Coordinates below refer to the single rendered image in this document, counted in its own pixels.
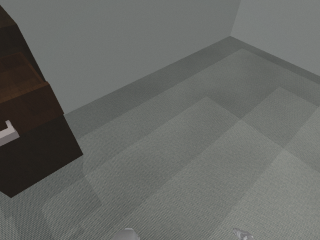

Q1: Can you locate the left robot thigh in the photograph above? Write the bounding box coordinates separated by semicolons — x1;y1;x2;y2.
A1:
112;229;140;240

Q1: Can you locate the cabinet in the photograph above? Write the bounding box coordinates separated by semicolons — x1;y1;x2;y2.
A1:
0;5;83;198

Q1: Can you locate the right robot hand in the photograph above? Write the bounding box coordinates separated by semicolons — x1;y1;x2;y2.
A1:
233;228;255;240

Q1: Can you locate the handle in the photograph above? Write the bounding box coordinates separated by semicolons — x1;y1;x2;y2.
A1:
0;120;20;146

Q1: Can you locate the drawer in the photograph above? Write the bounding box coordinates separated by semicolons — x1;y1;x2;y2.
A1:
0;51;64;135

